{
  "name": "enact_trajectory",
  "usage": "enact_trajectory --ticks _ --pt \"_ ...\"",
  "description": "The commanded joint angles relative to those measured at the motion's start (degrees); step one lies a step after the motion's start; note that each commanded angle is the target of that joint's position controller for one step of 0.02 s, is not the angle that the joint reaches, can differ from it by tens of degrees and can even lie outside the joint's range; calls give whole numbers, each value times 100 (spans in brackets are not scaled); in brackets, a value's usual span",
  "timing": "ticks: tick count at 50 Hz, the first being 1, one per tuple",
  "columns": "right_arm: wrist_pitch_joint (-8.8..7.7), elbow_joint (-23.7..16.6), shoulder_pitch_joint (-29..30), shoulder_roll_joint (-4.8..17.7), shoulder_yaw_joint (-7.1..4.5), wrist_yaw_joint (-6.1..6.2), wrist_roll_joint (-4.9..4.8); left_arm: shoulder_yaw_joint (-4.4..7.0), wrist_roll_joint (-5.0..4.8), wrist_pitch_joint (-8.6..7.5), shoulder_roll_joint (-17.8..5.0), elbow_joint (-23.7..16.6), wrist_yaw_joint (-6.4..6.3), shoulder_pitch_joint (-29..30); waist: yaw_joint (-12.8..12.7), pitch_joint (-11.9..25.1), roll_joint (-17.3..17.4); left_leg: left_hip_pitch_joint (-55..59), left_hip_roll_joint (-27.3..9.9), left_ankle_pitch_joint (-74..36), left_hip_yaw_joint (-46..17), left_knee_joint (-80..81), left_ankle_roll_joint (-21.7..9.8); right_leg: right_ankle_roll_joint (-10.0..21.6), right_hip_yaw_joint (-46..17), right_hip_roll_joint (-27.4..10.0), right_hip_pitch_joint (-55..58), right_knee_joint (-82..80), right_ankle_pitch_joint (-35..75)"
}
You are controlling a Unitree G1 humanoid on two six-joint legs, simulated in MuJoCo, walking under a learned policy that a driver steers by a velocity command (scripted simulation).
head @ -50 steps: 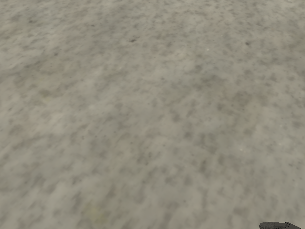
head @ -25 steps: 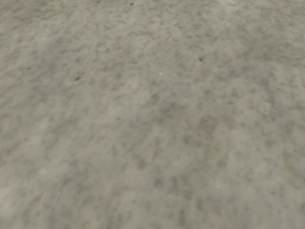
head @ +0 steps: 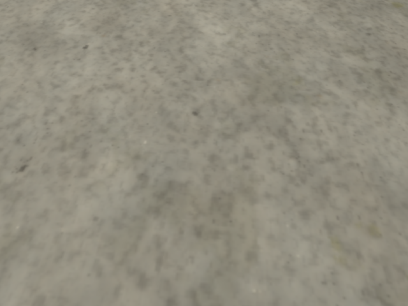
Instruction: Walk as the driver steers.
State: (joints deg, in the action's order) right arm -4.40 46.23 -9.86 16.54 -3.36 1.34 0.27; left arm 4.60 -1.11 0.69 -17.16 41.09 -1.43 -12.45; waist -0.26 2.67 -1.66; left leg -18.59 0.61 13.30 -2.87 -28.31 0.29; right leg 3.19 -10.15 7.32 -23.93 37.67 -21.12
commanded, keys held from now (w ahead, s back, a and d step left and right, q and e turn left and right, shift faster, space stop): w+e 0.34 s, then w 0.22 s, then w+q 0.44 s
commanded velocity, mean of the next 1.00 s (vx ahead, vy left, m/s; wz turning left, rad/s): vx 0.47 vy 0.00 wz -0.19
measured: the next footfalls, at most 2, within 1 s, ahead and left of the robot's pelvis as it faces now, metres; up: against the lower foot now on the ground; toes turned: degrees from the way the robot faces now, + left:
right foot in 0.44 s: +0.30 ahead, -0.21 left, +0.00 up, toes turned -18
left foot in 0.98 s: +0.67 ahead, -0.07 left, +0.00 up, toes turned -7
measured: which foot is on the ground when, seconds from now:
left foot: down 0.00-0.46, up 0.48-0.96, down 0.98-1.00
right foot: up 0.00-0.42, down 0.44-1.00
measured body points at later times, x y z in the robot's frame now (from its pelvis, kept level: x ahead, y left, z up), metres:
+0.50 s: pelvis +0.20 -0.08 -0.02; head +0.25 -0.10 +0.43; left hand +0.49 +0.08 -0.09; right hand +0.11 -0.35 -0.14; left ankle +0.05 +0.12 -0.67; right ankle +0.26 -0.19 -0.73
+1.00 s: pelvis +0.50 -0.13 -0.02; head +0.54 -0.13 +0.42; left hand +0.58 +0.15 -0.15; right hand +0.65 -0.40 -0.11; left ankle +0.63 -0.07 -0.74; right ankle +0.27 -0.20 -0.71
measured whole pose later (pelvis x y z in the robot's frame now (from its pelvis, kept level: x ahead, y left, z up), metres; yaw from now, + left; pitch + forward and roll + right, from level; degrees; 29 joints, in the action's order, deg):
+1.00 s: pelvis +0.50 -0.13 -0.02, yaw -8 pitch +3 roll -1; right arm -3.7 38.7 -6.8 15.8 -2.9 -3.2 -1.1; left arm 4.1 0.1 -2.2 -16.6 47.4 -1.1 -18.0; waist -1.8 -1.6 0.6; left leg -31.9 1.4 7.7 2.7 -35.3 -5.6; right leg -0.3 8.8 -1.4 0.9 36.0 -27.6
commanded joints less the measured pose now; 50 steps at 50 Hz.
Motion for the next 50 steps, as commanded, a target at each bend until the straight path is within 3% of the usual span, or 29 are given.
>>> enact_trajectory --ticks 1,2,3,6,11,14,17,19,20,21,22,23,24,25,26,27,28,30,32,34,37,41,44,46,47,48,49,50 --pt "-82 -220 -623 1135 -345 9 96 121 7 -251 -718 -779 73 512 282 -389 1262 1885 -2366 2637 -3112 1750 -1181 -40 25 -609 -2874 1880 -539" --pt "-81 -274 -449 858 -275 39 4 171 21 -243 -778 -648 102 371 229 -466 1113 1878 -2047 2219 -2514 1751 -953 -133 92 -667 -2886 2068 -117" --pt "-63 -328 -378 753 -235 51 -23 176 39 -222 -703 -552 115 225 181 -393 1029 1897 -1820 1782 -2035 1750 -776 -221 203 -746 -2767 2243 154" --pt "-100 -254 -600 674 -190 62 51 118 13 -248 -387 -619 198 373 297 -510 932 1614 -1546 451 -915 1926 -724 -389 449 -913 -2617 2626 983" --pt "-93 -185 -902 776 -219 20 47 46 -16 -253 -201 -922 287 879 492 -627 873 1655 -1494 -645 94 1990 -807 -525 677 -1088 -2416 1646 1751" --pt "-60 -126 -1055 938 -267 9 -18 -29 -20 -274 -61 -1108 406 1310 642 -784 844 1680 -1570 -885 496 1980 -787 -448 983 -1124 -2030 779 1939" --pt "-1 -38 -1184 1067 -321 -21 -120 -45 -51 -274 -70 -1238 508 1520 634 -927 795 1944 -1733 -1217 737 1848 -734 -204 1238 -1076 -1717 216 1543" --pt "49 36 -1246 1150 -348 -49 -190 -6 -27 -279 -151 -1276 532 1421 439 -807 865 2026 -1817 -2769 883 1437 -697 68 1447 -820 -1032 -95 1034" --pt "68 66 -1250 1235 -369 -45 -213 74 -4 -277 -291 -1213 520 1084 177 -522 942 2053 -1807 -4106 1022 895 -652 230 1585 -587 -354 -235 866" --pt "85 85 -1204 1232 -349 -30 -224 216 -15 -271 -507 -965 489 198 -356 -10 844 1860 -1668 -4975 1267 -95 -539 445 1684 -346 903 -660 1270" --pt "46 59 -1265 1109 -285 -11 -172 387 -18 -230 -840 -699 387 -720 -786 531 681 908 -1472 -4479 1393 -1334 -348 614 1353 -419 2566 -654 1541" --pt "-59 -304 -1528 462 -40 -74 77 515 9 -227 -1572 -561 281 -1322 -653 1360 -816 -1634 -773 -456 1353 -3714 46 1413 -1409 -2132 4981 -660 1112" --pt "-250 -242 -1514 474 9 -126 -37 414 4 -270 -1438 -597 271 -1493 -667 2413 -960 -2202 -178 2087 121 -4849 80 1957 -3629 -2977 5153 -1745 621" --pt "-313 -405 -873 888 -141 -156 -304 279 73 -332 -1072 -518 314 -1238 -763 1641 -558 -2733 -473 1667 -154 -5129 9 1616 -2700 -2742 4631 -1869 771" --pt "-344 -506 -558 831 -103 -141 -320 216 36 -368 -888 -476 315 -909 -607 872 -500 -2805 -698 1227 -16 -4876 -85 1402 -1832 -2492 3706 -1885 1122" --pt "-337 -456 -480 790 -112 -94 -180 142 32 -392 -698 -473 315 -496 -367 411 -167 -2570 -902 798 17 -4467 -88 1241 -1236 -2238 2814 -1999 1479" --pt "-273 -409 -606 795 -149 -82 -104 76 86 -423 -512 -506 329 -194 -110 176 -270 -2153 -1040 500 -28 -4155 -86 1164 -814 -2021 2130 -2182 1878" --pt "-103 -255 -990 588 -121 -131 -131 65 126 -509 -416 -475 324 47 162 92 -371 -1703 -1104 161 -26 -3964 -25 1205 -383 -1940 1542 -2592 2089" --pt "25 -257 -917 475 -102 -127 -130 81 140 -619 -476 -326 312 57 239 -152 -243 -1834 -1108 -218 -25 -3659 81 1196 73 -1933 1275 -2848 2431" --pt "56 -360 -575 416 -83 -113 -110 85 172 -666 -483 -159 269 -71 147 -380 -153 -2133 -1074 -814 -100 -3108 146 1099 466 -1872 1298 -2954 2637" --pt "-3 -477 -86 321 -39 -195 -141 79 183 -682 -536 -31 212 -148 -54 -559 -104 -1983 -832 -1924 -52 -1874 54 842 1061 -1718 1359 -3061 2551" --pt "-37 -764 588 219 30 -344 -169 123 112 -643 -692 212 164 -481 -353 -827 17 -2108 -631 -2237 119 -898 -134 738 1335 -2001 2044 -3123 2524" --pt "-39 -1008 816 255 25 -476 -141 163 57 -505 -763 335 117 -590 -373 -819 24 -2375 -506 -1589 266 -603 -341 612 1473 -2235 2892 -2683 3318" --pt "-8 -1103 618 403 -45 -521 -123 207 50 -406 -927 310 56 -477 -176 -516 -176 -1881 -189 -910 620 -602 -533 456 1653 -2234 3160 -1984 5187" --pt "25 -1082 269 566 -129 -514 -115 226 56 -353 -1013 288 17 -439 30 -205 -302 -1347 40 -576 806 -667 -652 369 1741 -2184 3218 -1343 6188" --pt "45 -942 -485 805 -265 -479 -113 213 53 -301 -1028 261 -23 -350 467 221 -285 -282 296 -628 909 -486 -822 220 1912 -2022 2929 -256 6593" --pt "80 -794 -1378 1195 -435 -391 -129 143 94 -318 -907 185 -70 -406 894 771 63 1428 -18 -929 178 -357 -1112 0 1955 -1799 1794 1302 5476" --pt "60 -781 -1591 1833 -566 -354 -176 -133 267 -474 -95 -61 46 -1191 345 1539 1583 3799 -1571 -229 -2873 -187 -2261 -410 1691 -686 -833 3635 517"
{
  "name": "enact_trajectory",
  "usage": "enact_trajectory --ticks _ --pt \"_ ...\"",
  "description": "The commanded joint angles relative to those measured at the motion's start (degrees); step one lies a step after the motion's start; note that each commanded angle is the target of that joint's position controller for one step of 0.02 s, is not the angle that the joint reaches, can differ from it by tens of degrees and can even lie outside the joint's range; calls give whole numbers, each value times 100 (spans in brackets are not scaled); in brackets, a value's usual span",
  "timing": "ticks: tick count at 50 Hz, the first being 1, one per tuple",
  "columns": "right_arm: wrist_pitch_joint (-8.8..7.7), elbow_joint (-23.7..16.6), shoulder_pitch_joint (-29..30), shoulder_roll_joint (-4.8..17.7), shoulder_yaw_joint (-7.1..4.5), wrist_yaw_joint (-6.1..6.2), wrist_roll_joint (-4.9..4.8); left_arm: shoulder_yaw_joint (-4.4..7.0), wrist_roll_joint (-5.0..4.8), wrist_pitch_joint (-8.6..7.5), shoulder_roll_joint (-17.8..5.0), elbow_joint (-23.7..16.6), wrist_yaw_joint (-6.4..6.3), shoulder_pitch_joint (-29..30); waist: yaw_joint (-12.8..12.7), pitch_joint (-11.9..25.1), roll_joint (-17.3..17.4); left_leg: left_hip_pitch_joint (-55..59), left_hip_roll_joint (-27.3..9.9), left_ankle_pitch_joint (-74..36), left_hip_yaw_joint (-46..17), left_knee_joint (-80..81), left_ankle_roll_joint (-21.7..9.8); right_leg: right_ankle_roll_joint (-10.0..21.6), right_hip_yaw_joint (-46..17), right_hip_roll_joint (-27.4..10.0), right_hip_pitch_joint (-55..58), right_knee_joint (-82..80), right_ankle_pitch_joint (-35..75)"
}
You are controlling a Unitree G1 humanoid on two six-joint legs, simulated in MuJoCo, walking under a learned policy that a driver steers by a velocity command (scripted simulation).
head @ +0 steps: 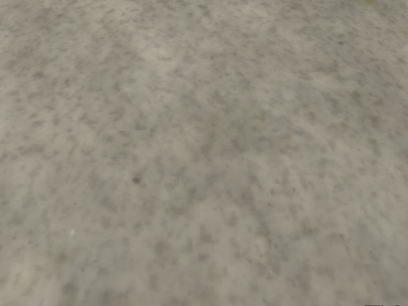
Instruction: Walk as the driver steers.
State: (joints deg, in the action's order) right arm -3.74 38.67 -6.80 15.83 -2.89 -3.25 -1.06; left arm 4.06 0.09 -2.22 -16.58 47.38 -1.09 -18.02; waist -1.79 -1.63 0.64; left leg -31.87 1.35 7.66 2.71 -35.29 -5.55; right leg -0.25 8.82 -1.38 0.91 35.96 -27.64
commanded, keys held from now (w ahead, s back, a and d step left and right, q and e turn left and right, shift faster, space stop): w+q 1.00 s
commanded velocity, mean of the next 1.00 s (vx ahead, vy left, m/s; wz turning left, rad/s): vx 0.50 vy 0.00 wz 0.57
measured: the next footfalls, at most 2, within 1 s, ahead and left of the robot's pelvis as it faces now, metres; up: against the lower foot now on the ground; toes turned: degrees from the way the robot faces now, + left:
right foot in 0.44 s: +0.45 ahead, -0.10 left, +0.00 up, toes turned +20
left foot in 0.98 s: +0.60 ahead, +0.27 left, +0.00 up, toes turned +37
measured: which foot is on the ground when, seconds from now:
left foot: down 0.00-0.46, up 0.48-0.96, down 0.98-1.00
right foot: down 0.00-0.00, up 0.02-0.42, down 0.44-0.96, up 0.98-1.00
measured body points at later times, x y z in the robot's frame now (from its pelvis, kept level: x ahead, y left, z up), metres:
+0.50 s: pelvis +0.29 -0.02 +0.01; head +0.32 -0.02 +0.46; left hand +0.43 +0.28 -0.06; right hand +0.43 -0.29 -0.10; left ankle +0.13 +0.07 -0.68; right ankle +0.41 -0.11 -0.71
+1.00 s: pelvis +0.53 +0.11 +0.00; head +0.56 +0.14 +0.45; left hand +0.36 +0.36 -0.12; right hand +0.86 +0.05 -0.06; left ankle +0.57 +0.24 -0.71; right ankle +0.43 -0.11 -0.68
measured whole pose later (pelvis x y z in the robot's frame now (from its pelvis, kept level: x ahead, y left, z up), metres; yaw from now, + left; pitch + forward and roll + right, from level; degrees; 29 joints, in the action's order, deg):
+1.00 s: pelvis +0.53 +0.11 +0.00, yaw +36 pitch +2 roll -1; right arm -1.3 31.6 -3.9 16.5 -3.6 -2.7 -1.4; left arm 4.1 -0.6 -2.7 -18.0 49.3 -0.8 -19.2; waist -3.6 -3.7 0.7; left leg -30.1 1.3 8.2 2.8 -36.2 -6.1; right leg -2.1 10.6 -5.1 -0.6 40.6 -29.3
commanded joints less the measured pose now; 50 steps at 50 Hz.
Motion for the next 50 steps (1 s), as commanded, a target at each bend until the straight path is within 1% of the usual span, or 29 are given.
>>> enact_trajectory --ticks 1,2,3,4,5,7,9,14,16,19,21,22,23,24,25,26,27,28,30,32,35,39,43,44,46,47,48,49,50 --pt "-34 -113 -2114 1440 -480 109 -48 -73 39 -412 -459 -685 125 -174 858 2688 984 5770 -2031 1082 -5244 1568 -1967 -46 -1419 595 -4243 4597 -526" --pt "-42 -98 -1924 1166 -394 134 33 22 -214 -545 -779 -869 203 428 962 1879 645 5317 -1869 1025 -4390 1723 -1559 99 -1629 214 -4730 4599 -88" --pt "-45 -169 -1537 1055 -360 155 32 -30 -207 -613 -708 -989 197 727 771 1259 103 4428 -1640 628 -3711 1748 -1340 172 -1553 -41 -4663 4103 368" --pt "-39 -255 -1164 937 -318 165 36 -18 -74 -625 -673 -1001 160 830 519 784 -192 3532 -1461 -46 -3200 1814 -1253 142 -1478 -218 -4418 3561 589" --pt "-42 -347 -937 807 -270 186 94 30 6 -570 -729 -995 136 758 306 631 -81 2914 -1287 -598 -2839 1935 -1213 102 -1490 -361 -3964 3238 746" --pt "-32 -432 -729 791 -264 222 94 38 62 -435 -650 -953 120 526 81 493 97 2276 -1090 -1049 -2482 2133 -1230 -59 -1399 -413 -3616 2782 858" --pt "-42 -395 -788 909 -295 287 65 -8 96 -338 -507 -966 89 602 65 371 128 1796 -958 -1409 -2097 2205 -1214 -264 -1248 -375 -3512 2206 1157" --pt "56 -252 -1114 1042 -343 408 -5 -115 41 -360 -294 -1178 129 1672 492 231 388 1405 -539 -537 -1713 2076 -767 -438 -1144 19 -2945 73 3069" --pt "92 -175 -1298 1066 -358 411 -30 -85 -24 -404 -387 -1252 170 1916 589 235 453 1594 -641 -226 -1986 1916 -702 -414 -1225 128 -2808 -304 3188" --pt "140 -144 -1364 986 -353 427 -42 25 -62 -484 -620 -1278 225 1907 499 260 582 2098 -833 92 -2557 1437 -587 -240 -1398 170 -2640 -719 2705" --pt "170 -197 -1215 889 -338 430 -26 124 -75 -543 -731 -1149 220 1391 172 351 721 2131 -764 22 -2717 978 -422 -8 -1300 172 -1973 -1003 2427" --pt "157 -249 -1199 664 -262 419 -1 209 -17 -573 -890 -1059 184 865 -90 706 643 1909 -507 -65 -2509 301 -232 203 -1445 -94 -1068 -1052 2338" --pt "136 -350 -1297 289 -127 404 84 296 63 -582 -1207 -994 133 25 -381 1462 -107 1216 -102 866 -1937 -1342 8 569 -2478 -1137 340 -1055 1894" --pt "85 -520 -2102 100 -50 400 -103 406 90 -491 -1666 -744 171 -417 5 1963 -2100 -793 520 2803 -1253 -3097 351 1548 -5261 -2316 1852 -1628 532" --pt "96 -356 -1939 752 -167 435 -151 304 -31 -467 -1104 -841 196 -259 -183 1487 -1332 -1464 24 2444 -1369 -3790 442 1426 -5513 -2263 1553 -1929 -811" --pt "131 -431 -1273 1031 -256 436 -86 211 -37 -433 -789 -891 166 -40 -339 823 -842 -1568 -143 1904 -1243 -3937 464 1157 -4539 -1986 916 -1968 -520" --pt "161 -485 -988 964 -260 442 -16 148 26 -398 -675 -918 160 237 -247 481 -476 -1351 -327 1500 -1102 -3833 488 1014 -3769 -1728 268 -2023 334" --pt "161 -560 -826 887 -271 415 31 105 46 -376 -544 -875 151 395 -156 215 -499 -1245 -467 1233 -1114 -3595 506 998 -3250 -1527 -171 -2124 976" --pt "196 -577 -906 678 -260 341 -54 68 59 -401 -426 -788 123 473 8 130 -774 -877 -656 994 -995 -3326 509 922 -2466 -1252 -587 -2357 1624" --pt "239 -635 -809 503 -219 317 -53 102 20 -437 -520 -664 121 409 28 67 -699 -980 -711 846 -888 -3096 560 1021 -2020 -1268 -659 -2523 2119" --pt "248 -741 -513 412 -172 293 -19 167 34 -431 -729 -502 108 345 -2 22 -503 -1228 -771 320 -853 -2457 654 1114 -1501 -1363 -499 -2631 2866" --pt "172 -841 92 300 -106 160 -26 176 2 -360 -870 -346 79 301 -208 -115 -433 -919 -704 -769 -508 -1150 589 925 -666 -1195 -387 -2640 3271" --pt "150 -1061 678 264 -80 13 -57 215 -91 -252 -1055 -140 73 -13 -361 -321 -399 -742 -571 -706 -145 -336 386 807 -287 -1363 92 -2511 3665" --pt "152 -1107 710 315 -102 -16 -56 231 -120 -217 -1111 -116 70 -22 -310 -317 -429 -628 -495 -488 -50 -207 291 757 -187 -1409 237 -2360 4142" --pt "186 -1113 450 526 -211 -30 -13 289 -168 -149 -1301 -115 30 4 -35 -29 -633 27 -130 108 265 -106 45 646 48 -1425 463 -1628 6115" --pt "212 -1015 -47 715 -317 -17 -1 316 -184 -106 -1388 -126 2 31 286 280 -683 699 98 303 385 -26 -118 586 155 -1388 447 -858 6926" --pt "238 -772 -991 980 -486 41 -17 294 -203 -85 -1341 -162 -27 115 821 757 -543 2062 296 -93 369 345 -346 431 299 -1231 -65 304 6861" --pt "311 -568 -1890 1386 -651 168 -43 181 -57 -120 -1059 -269 -37 12 1172 1280 68 3866 -333 -140 -729 397 -665 204 274 -997 -1531 2046 4847" --pt "237 -652 -1563 1979 -680 182 -68 -94 123 -276 -261 -632 77 -530 355 1890 1568 5580 -1820 890 -4119 983 -1776 -77 -349 207 -4013 4006 -560"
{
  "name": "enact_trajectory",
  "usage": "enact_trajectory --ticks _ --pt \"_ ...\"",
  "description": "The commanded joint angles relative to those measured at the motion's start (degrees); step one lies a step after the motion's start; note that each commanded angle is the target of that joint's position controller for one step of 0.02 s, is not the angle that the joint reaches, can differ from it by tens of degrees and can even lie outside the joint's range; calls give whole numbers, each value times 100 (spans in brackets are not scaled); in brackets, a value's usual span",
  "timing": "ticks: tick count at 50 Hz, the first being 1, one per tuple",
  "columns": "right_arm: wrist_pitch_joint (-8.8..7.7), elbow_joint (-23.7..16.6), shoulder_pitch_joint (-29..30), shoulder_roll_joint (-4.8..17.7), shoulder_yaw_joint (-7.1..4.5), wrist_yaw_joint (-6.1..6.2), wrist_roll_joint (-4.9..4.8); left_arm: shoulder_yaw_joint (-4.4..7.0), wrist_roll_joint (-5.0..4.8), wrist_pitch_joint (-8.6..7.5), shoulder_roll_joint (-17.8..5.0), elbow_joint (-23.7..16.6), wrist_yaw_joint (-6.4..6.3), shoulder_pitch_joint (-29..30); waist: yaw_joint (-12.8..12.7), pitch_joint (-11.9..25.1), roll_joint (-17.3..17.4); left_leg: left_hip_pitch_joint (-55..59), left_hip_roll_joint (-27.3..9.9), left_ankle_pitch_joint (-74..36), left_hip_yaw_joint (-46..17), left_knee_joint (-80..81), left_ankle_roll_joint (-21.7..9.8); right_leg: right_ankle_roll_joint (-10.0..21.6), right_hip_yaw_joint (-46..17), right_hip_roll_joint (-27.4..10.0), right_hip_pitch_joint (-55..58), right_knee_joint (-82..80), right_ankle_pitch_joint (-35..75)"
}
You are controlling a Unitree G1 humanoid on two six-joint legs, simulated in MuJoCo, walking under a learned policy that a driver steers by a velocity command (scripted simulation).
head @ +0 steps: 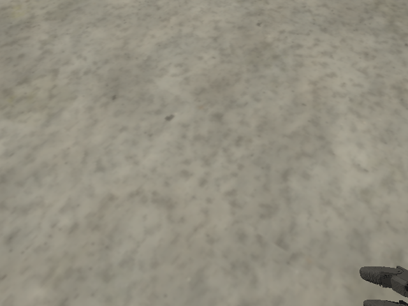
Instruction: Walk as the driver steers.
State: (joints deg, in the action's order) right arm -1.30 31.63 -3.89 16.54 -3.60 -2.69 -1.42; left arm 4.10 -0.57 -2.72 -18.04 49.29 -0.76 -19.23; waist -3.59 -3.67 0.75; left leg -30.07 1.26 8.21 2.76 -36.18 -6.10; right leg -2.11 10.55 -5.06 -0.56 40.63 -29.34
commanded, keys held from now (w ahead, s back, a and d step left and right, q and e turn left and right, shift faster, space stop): w+q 0.62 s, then w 0.38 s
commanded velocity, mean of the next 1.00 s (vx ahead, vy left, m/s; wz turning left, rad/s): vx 0.50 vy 0.00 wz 0.48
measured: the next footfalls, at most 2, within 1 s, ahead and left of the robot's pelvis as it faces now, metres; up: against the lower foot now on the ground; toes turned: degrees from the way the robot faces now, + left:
right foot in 0.44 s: +0.46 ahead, -0.09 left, +0.00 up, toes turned +19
left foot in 0.96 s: +0.60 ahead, +0.27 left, +0.00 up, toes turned +29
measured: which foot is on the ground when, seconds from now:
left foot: down 0.00-0.46, up 0.48-0.94, down 0.96-1.00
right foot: up 0.00-0.42, down 0.44-0.96, up 0.98-1.00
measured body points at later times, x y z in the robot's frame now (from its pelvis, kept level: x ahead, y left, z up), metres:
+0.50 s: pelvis +0.30 -0.02 +0.01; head +0.32 -0.01 +0.46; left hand +0.44 +0.28 -0.06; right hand +0.42 -0.29 -0.10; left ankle +0.12 +0.07 -0.68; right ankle +0.42 -0.10 -0.71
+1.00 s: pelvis +0.52 +0.12 +0.01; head +0.55 +0.15 +0.46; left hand +0.38 +0.37 -0.12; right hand +0.84 +0.02 -0.05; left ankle +0.56 +0.25 -0.71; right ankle +0.43 -0.10 -0.67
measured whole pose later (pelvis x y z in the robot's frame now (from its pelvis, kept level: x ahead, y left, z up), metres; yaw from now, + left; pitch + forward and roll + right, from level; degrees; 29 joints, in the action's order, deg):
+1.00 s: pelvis +0.52 +0.12 +0.01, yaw +28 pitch +2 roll -1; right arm -2.9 34.5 -3.2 15.2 -2.2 -1.7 -0.4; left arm 2.9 -1.1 -3.3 -17.6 51.7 0.4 -21.3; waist -4.1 -2.7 0.1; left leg -27.4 0.0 8.4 1.6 -33.7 -3.8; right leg -1.1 3.2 -3.6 -5.8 44.8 -27.9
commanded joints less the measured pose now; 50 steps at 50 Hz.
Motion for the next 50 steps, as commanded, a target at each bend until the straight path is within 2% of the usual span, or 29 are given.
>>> enact_trajectory --ticks 1,2,3,4,5,7,9,14,16,19,21,22,23,24,25,26,27,28,30,33,35,39,43,45,46,47,48,49,50 --pt "-83 -61 -2095 1348 -463 101 0 -6 -1 -426 -674 -876 128 291 1076 2578 845 5490 -1975 1521 -4913 1781 -1722 186 -1637 512 -4427 4000 -356" --pt "-160 24 -1889 1114 -375 87 56 44 -186 -518 -853 -1066 161 809 1070 1676 607 4831 -1818 1057 -4096 1908 -1440 278 -1596 292 -4763 3815 228" --pt "-199 25 -1549 1008 -336 93 41 3 -115 -562 -742 -1071 125 865 788 1183 88 3950 -1572 420 -3459 1921 -1273 292 -1579 64 -4517 3304 710" --pt "-204 -21 -1196 869 -288 103 60 24 30 -553 -741 -1011 89 835 547 874 -31 3207 -1355 -261 -2955 1970 -1156 230 -1561 -79 -4154 2837 934" --pt "-215 -88 -992 777 -244 125 135 53 74 -490 -775 -977 93 693 343 777 108 2697 -1219 -733 -2683 2082 -1128 178 -1604 -180 -3770 2635 1094" --pt "-241 -43 -895 768 -234 168 120 46 127 -364 -668 -948 94 593 204 675 147 2138 -1104 -1224 -2412 2249 -1170 1 -1501 -174 -3499 2231 1211" --pt "-250 69 -1013 868 -257 244 97 -5 173 -289 -498 -1018 77 836 232 521 120 1716 -955 -1453 -2076 2314 -1149 -172 -1394 -91 -3470 1662 1605" --pt "-172 335 -1434 1014 -304 358 31 -131 113 -325 -234 -1290 158 1986 676 323 300 1325 -548 -623 -1745 2182 -694 -230 -1314 353 -2865 -458 3424" --pt "-156 454 -1628 1034 -316 358 -1 -100 45 -360 -333 -1381 198 2209 755 307 369 1490 -665 -318 -2024 2029 -636 -179 -1417 444 -2710 -801 3512" --pt "-111 541 -1705 940 -303 381 -18 4 16 -416 -559 -1415 239 2165 661 333 531 2026 -865 -105 -2565 1513 -530 -3 -1591 474 -2570 -1164 2945" --pt "-68 528 -1594 854 -287 384 -1 99 10 -463 -661 -1293 220 1630 354 459 685 2081 -782 -317 -2705 1047 -381 216 -1456 515 -1876 -1414 2575" --pt "-74 492 -1592 623 -205 369 26 186 72 -492 -822 -1201 182 1066 79 871 587 1876 -488 -478 -2480 288 -191 435 -1579 271 -904 -1466 2547" --pt "-86 392 -1710 271 -73 360 128 269 145 -497 -1140 -1139 132 199 -206 1717 -150 1140 -88 560 -1944 -1371 51 785 -2593 -762 601 -1380 2294" --pt "-127 236 -2469 127 -13 361 -88 360 175 -411 -1481 -912 179 -188 169 2266 -2193 -851 503 2714 -1323 -3096 389 1669 -5386 -1886 2072 -2082 675" --pt "-114 418 -2332 745 -121 389 -123 235 44 -387 -891 -1043 206 4 25 1755 -1384 -1458 37 2413 -1466 -3786 492 1531 -5559 -1847 1772 -2349 -490" --pt "-81 348 -1688 1002 -202 382 -68 155 33 -344 -598 -1084 171 224 -117 1079 -871 -1593 -136 1870 -1295 -3909 535 1290 -4586 -1612 1111 -2398 -217" --pt "-55 302 -1402 945 -204 391 -4 109 94 -311 -519 -1108 158 486 -24 732 -485 -1383 -321 1477 -1136 -3798 568 1177 -3870 -1377 456 -2467 595" --pt "-58 236 -1206 860 -217 370 42 78 117 -291 -411 -1053 143 629 60 442 -457 -1284 -474 1226 -1127 -3545 578 1174 -3352 -1175 -9 -2580 1230" --pt "-15 220 -1278 630 -198 310 -32 52 130 -327 -314 -974 113 700 220 349 -739 -907 -676 1009 -1008 -3255 571 1139 -2617 -940 -462 -2844 1810" --pt "23 112 -1027 340 -112 298 13 105 81 -393 -463 -761 125 535 219 228 -560 -1044 -719 800 -933 -2681 621 1343 -2096 -978 -574 -3112 2473" --pt "-9 88 -851 246 -58 278 42 136 78 -388 -578 -645 142 459 203 233 -454 -1096 -703 387 -934 -2073 643 1414 -1795 -989 -454 -3192 2875" --pt "-144 -4 -154 147 38 134 58 146 -22 -311 -737 -466 142 354 14 79 -404 -670 -615 -631 -516 -594 592 1274 -1103 -782 -437 -3248 3234" --pt "-194 -204 419 226 44 36 18 182 -126 -195 -936 -182 139 -85 -89 -68 -489 -437 -490 -445 -293 160 427 1183 -1067 -1042 50 -3124 3478" --pt "-200 -210 296 392 -26 21 49 203 -169 -123 -1046 -102 120 -84 123 60 -604 13 -308 -58 -147 443 236 1077 -975 -1115 312 -2708 4527" --pt "-199 -82 -171 532 -112 36 84 202 -190 -90 -1086 -81 103 -9 458 372 -621 799 -128 -145 15 686 102 959 -781 -1009 270 -2110 5436" --pt "-181 209 -1023 784 -261 77 100 150 -171 -72 -984 -62 80 -38 875 887 -534 2085 37 -345 117 830 -56 796 -537 -766 -93 -1106 5849" --pt "-134 423 -2018 1175 -400 165 119 23 -18 -98 -719 -186 60 -25 1284 1601 -81 3813 -774 -494 -867 605 -350 563 -417 -518 -1306 519 4389" --pt "-129 473 -2146 1747 -463 192 131 -222 78 -206 10 -389 123 -621 799 2335 1489 5417 -2252 523 -3759 1196 -1325 214 -628 524 -3463 2592 88" --pt "-162 436 -2187 1192 -327 174 93 -88 -60 -317 -552 -295 152 -237 1083 2484 905 5287 -2306 1052 -4378 1720 -1327 259 -1511 413 -4047 3298 -408"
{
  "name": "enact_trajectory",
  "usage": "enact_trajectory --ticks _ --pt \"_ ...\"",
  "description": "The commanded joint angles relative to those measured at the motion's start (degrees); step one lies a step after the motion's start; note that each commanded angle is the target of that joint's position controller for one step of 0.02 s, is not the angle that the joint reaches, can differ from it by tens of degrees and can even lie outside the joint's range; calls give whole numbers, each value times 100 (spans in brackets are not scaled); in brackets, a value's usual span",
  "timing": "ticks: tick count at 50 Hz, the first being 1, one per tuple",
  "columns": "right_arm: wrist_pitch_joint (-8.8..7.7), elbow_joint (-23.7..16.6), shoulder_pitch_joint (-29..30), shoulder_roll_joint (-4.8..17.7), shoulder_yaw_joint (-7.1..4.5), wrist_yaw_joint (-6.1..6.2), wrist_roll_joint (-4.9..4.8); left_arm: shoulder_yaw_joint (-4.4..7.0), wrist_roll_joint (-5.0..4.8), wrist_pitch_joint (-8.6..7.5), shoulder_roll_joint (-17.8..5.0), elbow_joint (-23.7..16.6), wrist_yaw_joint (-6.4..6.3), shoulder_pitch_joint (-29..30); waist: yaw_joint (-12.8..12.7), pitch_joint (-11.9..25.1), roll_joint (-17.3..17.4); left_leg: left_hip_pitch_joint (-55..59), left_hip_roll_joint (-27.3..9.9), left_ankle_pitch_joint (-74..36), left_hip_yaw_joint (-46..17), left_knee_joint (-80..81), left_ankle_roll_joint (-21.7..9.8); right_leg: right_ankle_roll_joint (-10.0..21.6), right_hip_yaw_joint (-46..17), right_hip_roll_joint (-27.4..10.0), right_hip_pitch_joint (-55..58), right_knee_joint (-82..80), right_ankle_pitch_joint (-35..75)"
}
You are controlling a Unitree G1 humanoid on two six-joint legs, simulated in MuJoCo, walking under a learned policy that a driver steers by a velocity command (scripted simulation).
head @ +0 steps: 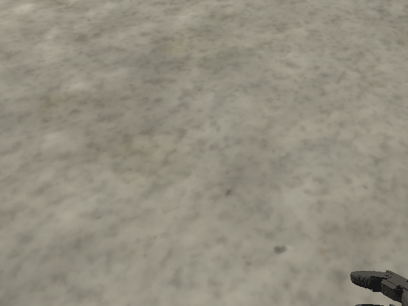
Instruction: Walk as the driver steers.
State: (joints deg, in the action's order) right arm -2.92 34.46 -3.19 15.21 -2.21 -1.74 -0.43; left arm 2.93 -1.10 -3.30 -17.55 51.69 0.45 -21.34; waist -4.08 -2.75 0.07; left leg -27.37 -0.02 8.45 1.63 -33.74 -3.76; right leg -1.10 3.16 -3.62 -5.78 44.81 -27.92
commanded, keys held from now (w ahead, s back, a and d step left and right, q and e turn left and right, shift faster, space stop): w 0.12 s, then w+q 0.88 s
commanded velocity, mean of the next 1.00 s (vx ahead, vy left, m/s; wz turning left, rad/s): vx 0.50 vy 0.00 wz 0.42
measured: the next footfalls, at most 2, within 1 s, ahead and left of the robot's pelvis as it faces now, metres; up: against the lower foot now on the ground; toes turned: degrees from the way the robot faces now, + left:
right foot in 0.46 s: +0.43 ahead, -0.13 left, +0.00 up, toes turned +8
left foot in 0.96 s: +0.61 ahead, +0.22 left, +0.00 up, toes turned +28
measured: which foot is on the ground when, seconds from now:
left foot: down 0.00-0.46, up 0.48-0.94, down 0.96-1.00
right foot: up 0.00-0.44, down 0.46-0.98, up 1.00-1.00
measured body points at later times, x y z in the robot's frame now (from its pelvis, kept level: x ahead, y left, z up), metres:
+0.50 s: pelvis +0.27 -0.03 +0.00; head +0.31 -0.03 +0.45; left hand +0.47 +0.24 -0.07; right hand +0.31 -0.32 -0.12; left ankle +0.10 +0.09 -0.69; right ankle +0.39 -0.13 -0.72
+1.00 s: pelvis +0.51 +0.08 -0.01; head +0.54 +0.11 +0.44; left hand +0.42 +0.36 -0.14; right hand +0.81 -0.07 -0.08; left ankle +0.57 +0.20 -0.72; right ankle +0.41 -0.13 -0.69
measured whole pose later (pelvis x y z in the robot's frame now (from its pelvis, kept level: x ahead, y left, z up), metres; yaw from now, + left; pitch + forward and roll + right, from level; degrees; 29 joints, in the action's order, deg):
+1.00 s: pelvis +0.51 +0.08 -0.01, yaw +26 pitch +1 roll -2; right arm -0.7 36.0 -5.2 17.1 -4.4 -2.0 -1.5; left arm 4.6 -0.7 -2.4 -18.1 50.9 -0.3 -15.7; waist -2.7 -4.1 0.3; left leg -29.0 -0.1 8.7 2.5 -37.3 -5.5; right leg -2.9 11.0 -6.6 -2.8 42.7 -26.9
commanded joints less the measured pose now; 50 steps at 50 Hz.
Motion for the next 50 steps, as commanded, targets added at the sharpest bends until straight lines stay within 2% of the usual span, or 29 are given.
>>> enact_trajectory --ticks 1,2,3,4,6,10,14,17,19,21,22,23,24,25,26,27,28,29,31,33,35,39,43,44,46,47,48,49,50 --pt "-51 176 -1912 1134 -378 65 9 108 -162 -322 -834 -747 54 485 1068 1486 846 4356 -1963 677 -3387 1565 -1322 236 -722 14 -3939 2953 -108" --pt "-80 180 -1566 979 -329 57 5 88 -128 -343 -754 -782 25 707 884 1038 525 3612 -1701 100 -2702 1641 -1176 248 -624 -226 -3812 2669 413" --pt "-99 181 -1281 806 -280 37 27 103 -15 -328 -717 -764 7 770 705 719 419 2974 -1491 -419 -2233 1792 -1097 203 -605 -363 -3591 2329 743" --pt "-131 170 -1116 679 -242 30 79 114 13 -269 -668 -724 19 634 498 636 512 2528 -1352 -716 -1950 1974 -1052 174 -669 -482 -3219 2154 999" --pt "-207 238 -1027 662 -254 30 56 80 21 -143 -455 -646 28 468 320 571 464 2090 -1286 -942 -1658 2303 -1124 76 -637 -504 -2908 1888 1213" --pt "-242 488 -1255 872 -317 117 2 34 155 -91 -313 -925 -4 1241 399 131 257 1793 -1107 -1097 -1283 2593 -1137 -141 -611 -427 -3208 575 2162" --pt "-171 708 -1631 1059 -374 215 -46 -32 108 -194 -200 -1126 94 2111 691 -18 273 1685 -899 -766 -1035 2524 -898 -196 -512 -63 -2723 -938 3305" --pt "-123 882 -1916 1099 -396 242 -107 -15 60 -250 -310 -1274 162 2511 774 -71 319 1963 -1065 -529 -1307 2234 -822 -120 -647 52 -2555 -1412 3317" --pt "-77 943 -1950 1116 -416 279 -106 39 60 -294 -469 -1289 187 2473 675 -33 414 2232 -1197 -512 -1548 1937 -716 -8 -729 83 -2365 -1658 3022" --pt "-8 966 -1915 1120 -430 296 -78 109 59 -337 -607 -1196 176 2088 447 138 558 2309 -1175 -890 -1677 1458 -593 145 -587 175 -1734 -1809 2564" --pt "14 951 -1907 987 -379 294 -50 214 78 -352 -786 -1026 137 1482 161 507 503 2163 -878 -1325 -1529 776 -444 300 -494 208 -826 -1940 2490" --pt "20 820 -1860 691 -262 285 26 313 163 -371 -1084 -907 87 583 -230 1328 159 1423 -495 -716 -1283 -689 -244 622 -1119 -516 687 -1682 2489" --pt "-59 683 -2618 126 -104 270 -56 451 202 -287 -1563 -777 59 23 -14 2246 -1385 -699 350 1746 -614 -2797 212 1461 -3442 -1926 2842 -2015 1437" --pt "-106 716 -2555 527 -172 277 -171 347 123 -253 -1133 -769 88 -30 -115 2271 -1547 -1471 175 2553 -1044 -3747 244 1580 -4584 -2082 2775 -2682 151" --pt "-90 651 -2022 979 -308 280 -245 240 98 -240 -740 -824 71 316 -157 1400 -1003 -1792 -103 2102 -1073 -4029 226 1310 -3759 -1882 2052 -2844 -147" --pt "-57 583 -1700 996 -324 300 -206 187 122 -225 -578 -855 60 676 -32 923 -685 -1682 -342 1657 -887 -3953 232 1148 -3014 -1674 1319 -2929 385" --pt "-23 550 -1535 921 -336 297 -139 138 146 -215 -395 -831 60 941 105 556 -592 -1502 -502 1336 -852 -3692 247 1096 -2431 -1445 673 -3091 946" --pt "32 546 -1568 807 -351 280 -126 117 192 -238 -309 -807 48 1094 270 402 -759 -1201 -668 1106 -872 -3480 248 1042 -1978 -1293 225 -3246 1348" --pt "144 534 -1593 557 -318 253 -142 152 179 -292 -327 -738 35 1201 382 256 -733 -939 -761 917 -768 -3268 282 1084 -1379 -1199 -191 -3529 1868" --pt "204 403 -1388 463 -295 251 -106 217 163 -341 -490 -647 15 1162 399 136 -544 -1110 -815 616 -766 -2912 337 1186 -988 -1265 -242 -3699 2320" --pt "202 307 -1168 432 -275 215 -82 265 162 -338 -616 -572 -9 1086 357 95 -439 -1232 -828 102 -743 -2377 374 1208 -591 -1258 -102 -3770 2661" --pt "137 127 -481 330 -207 46 -88 312 123 -257 -789 -509 -58 974 131 -63 -327 -952 -719 -858 -346 -1088 315 1051 220 -1114 54 -3799 2954" --pt "165 -134 67 394 -207 -75 -93 387 2 -122 -1000 -376 -66 678 11 -254 -292 -931 -617 -651 -101 -419 134 906 521 -1319 678 -3630 3122" --pt "176 -181 97 452 -231 -95 -81 410 -35 -79 -1061 -356 -66 659 56 -252 -309 -865 -538 -404 -11 -325 49 858 595 -1367 854 -3453 3502" --pt "208 -182 -200 666 -342 -103 -46 467 -104 -1 -1232 -370 -85 720 338 56 -462 -212 -183 188 307 -252 -180 737 805 -1352 1065 -2622 5315" --pt "223 -27 -839 850 -463 -90 -52 474 -139 52 -1258 -391 -94 803 739 414 -427 652 93 190 487 -46 -345 631 977 -1225 937 -1671 6020" --pt "257 294 -1872 1208 -673 -17 -83 406 -95 70 -1088 -417 -113 759 1225 948 -230 2196 349 -23 438 159 -562 426 1113 -977 234 -300 5800" --pt "304 425 -2443 1817 -840 111 -140 227 169 37 -555 -608 -108 550 1196 1336 984 3879 -803 221 -1559 394 -1098 87 1165 -483 -1717 1765 2666" --pt "194 162 -2090 2040 -784 70 -141 61 180 -151 -196 -898 -60 456 739 2152 1692 4876 -1830 1654 -4723 1477 -2064 -95 -63 568 -3408 3227 -685"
